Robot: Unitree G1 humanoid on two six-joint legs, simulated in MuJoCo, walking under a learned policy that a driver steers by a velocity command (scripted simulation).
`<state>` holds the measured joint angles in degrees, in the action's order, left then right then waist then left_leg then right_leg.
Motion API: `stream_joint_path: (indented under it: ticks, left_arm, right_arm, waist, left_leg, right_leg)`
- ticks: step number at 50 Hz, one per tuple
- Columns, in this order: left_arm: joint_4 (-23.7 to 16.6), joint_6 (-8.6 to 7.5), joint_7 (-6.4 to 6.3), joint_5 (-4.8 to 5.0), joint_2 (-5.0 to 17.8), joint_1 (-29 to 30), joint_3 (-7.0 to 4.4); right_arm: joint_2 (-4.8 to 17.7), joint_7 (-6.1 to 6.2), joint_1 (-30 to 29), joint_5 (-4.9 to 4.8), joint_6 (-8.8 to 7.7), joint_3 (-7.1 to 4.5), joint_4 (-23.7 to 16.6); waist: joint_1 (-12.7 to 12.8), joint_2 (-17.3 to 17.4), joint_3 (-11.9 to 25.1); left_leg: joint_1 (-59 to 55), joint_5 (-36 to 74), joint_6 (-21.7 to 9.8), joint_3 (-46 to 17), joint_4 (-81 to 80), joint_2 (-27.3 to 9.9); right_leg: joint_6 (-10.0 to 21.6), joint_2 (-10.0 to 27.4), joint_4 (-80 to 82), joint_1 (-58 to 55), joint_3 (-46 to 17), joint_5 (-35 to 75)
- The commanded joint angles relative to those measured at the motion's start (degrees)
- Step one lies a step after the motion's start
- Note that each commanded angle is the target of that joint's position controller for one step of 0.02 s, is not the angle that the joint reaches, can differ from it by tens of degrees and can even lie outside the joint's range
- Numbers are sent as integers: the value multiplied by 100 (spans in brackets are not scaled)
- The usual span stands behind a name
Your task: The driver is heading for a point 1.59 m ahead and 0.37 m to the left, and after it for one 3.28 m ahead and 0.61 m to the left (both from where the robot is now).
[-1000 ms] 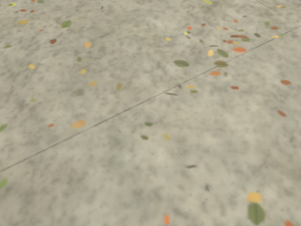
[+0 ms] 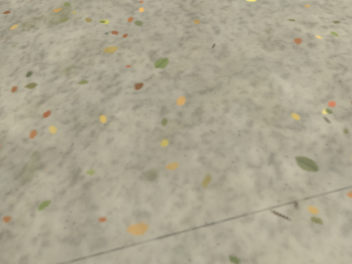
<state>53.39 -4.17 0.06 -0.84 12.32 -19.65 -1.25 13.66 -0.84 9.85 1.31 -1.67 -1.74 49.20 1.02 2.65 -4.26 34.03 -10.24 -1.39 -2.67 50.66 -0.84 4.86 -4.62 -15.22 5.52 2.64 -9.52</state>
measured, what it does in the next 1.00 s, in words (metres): steps on the spot, turning left: left foot, then right foot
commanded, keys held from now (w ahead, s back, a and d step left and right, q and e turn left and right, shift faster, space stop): q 0.72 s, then no key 0.08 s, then e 0.20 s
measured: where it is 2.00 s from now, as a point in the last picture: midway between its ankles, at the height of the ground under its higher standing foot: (195, 259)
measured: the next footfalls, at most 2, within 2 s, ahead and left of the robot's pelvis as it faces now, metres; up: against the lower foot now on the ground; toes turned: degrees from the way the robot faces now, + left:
left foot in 0.20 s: +0.16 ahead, +0.10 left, +0.00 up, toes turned +6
right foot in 0.74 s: +0.15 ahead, -0.08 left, +0.00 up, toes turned +29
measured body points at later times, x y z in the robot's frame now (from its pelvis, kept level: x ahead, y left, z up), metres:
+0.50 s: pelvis +0.07 +0.03 -0.01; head +0.10 +0.06 +0.44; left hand +0.13 +0.32 -0.14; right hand +0.22 -0.23 -0.12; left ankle +0.12 +0.10 -0.75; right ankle +0.13 -0.13 -0.69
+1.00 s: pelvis +0.08 -0.02 +0.00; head +0.11 -0.03 +0.45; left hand +0.04 +0.26 -0.11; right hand +0.29 -0.22 -0.14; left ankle -0.01 +0.09 -0.71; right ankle +0.11 -0.10 -0.75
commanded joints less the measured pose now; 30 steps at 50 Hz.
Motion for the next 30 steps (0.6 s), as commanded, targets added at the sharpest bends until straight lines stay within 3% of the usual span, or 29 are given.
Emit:
stream_joint_path:
  ticks: [1,7,8,9,10,11,12,13,14,15,17,19,25,30]
  left_arm:
    - [-294,-20,-102,28,774,25,-138]
    - [-235,197,-236,21,968,-35,-252]
    - [-251,232,-250,38,1007,28,-277]
    - [-273,249,-253,40,1069,-3,-311]
    - [-539,230,-249,26,972,-74,-283]
    - [-699,329,-229,23,608,-161,-217]
    - [-623,464,-227,-114,653,-174,-216]
    - [-723,500,-234,-25,611,89,-193]
    - [-777,506,-245,-34,748,485,-228]
    - [-847,531,-239,-66,862,639,-272]
    - [-825,621,-189,-108,809,475,-274]
    - [-871,664,-170,-71,698,451,-253]
    - [-1160,713,-212,-41,793,968,-265]
    - [-1299,623,-247,31,815,1064,-231]
  right_arm:
    - [226,-19,-8,-14,14,-2,-287]
    - [380,-6,-31,25,40,-65,-412]
    - [408,1,223,39,6,-96,-356]
    - [547,16,608,68,-55,-154,-272]
    - [1157,66,1065,111,-97,-312,-301]
    - [1481,78,1131,-82,-28,-425,-324]
    - [1272,61,1305,-278,39,-404,-262]
    - [1176,108,851,-197,129,-425,-390]
    - [868,141,378,-135,218,-339,-490]
    - [754,169,119,-120,265,-302,-551]
    - [802,158,165,-74,272,-320,-572]
    - [962,131,288,-72,237,-383,-561]
    - [1099,124,512,-21,316,-472,-604]
    - [1160,92,538,15,347,-527,-643]
  waist:
    - [-67,-813,506]
    - [-5,-813,419]
    - [-139,-682,515]
    - [-336,-343,747]
    - [-423,555,1287]
    - [-249,1112,1480]
    - [-287,208,1647]
    - [-292,434,1210]
    - [-188,53,606]
    - [-83,133,393]
    - [-16,132,630]
    - [-22,53,824]
    - [-258,376,709]
    - [-304,423,743]
  left_leg:
    - [-737,501,-2,382,-581,39]
    - [-1067,-410,-303,600,-1610,211]
    - [-1427,-261,-416,593,-2052,285]
    - [-2071,779,-580,283,-2644,194]
    - [-3189,3383,-1041,-1295,-2611,-1087]
    - [-3627,5878,-2086,-2786,-2583,-2232]
    - [-3551,5446,-2274,-2423,-2501,-2075]
    - [-2998,3629,-2277,-2393,-2922,-1896]
    - [-2407,2256,-1894,-2052,-3300,-1402]
    - [-2085,1707,-1593,-1795,-3412,-1041]
    - [-2010,1817,-1390,-1530,-3387,-739]
    - [-2116,1663,-1326,-1586,-3375,-673]
    - [-2252,-334,-1193,-2302,-3639,-596]
    - [-2309,-203,-1136,-2744,-3535,-571]
  right_leg:
    - [456,1457,-33,73,-54,4428]
    - [456,1804,-1095,-471,-111,4219]
    - [366,1734,-1661,-416,-41,4112]
    - [139,1509,-2516,-143,131,3482]
    - [-185,1066,-4134,913,504,1152]
    - [-379,-29,-5360,2184,290,-3014]
    - [-449,315,-5772,2242,-393,-2941]
    - [-517,358,-5833,2587,-412,-2557]
    - [-571,577,-5435,2688,-511,-2032]
    - [-611,638,-5062,2597,-497,-1733]
    - [-679,529,-4874,2310,-418,-1406]
    - [-724,494,-4635,2278,-438,-1312]
    - [-767,456,-3800,2499,-606,-1284]
    - [-624,251,-3110,2085,-678,-1489]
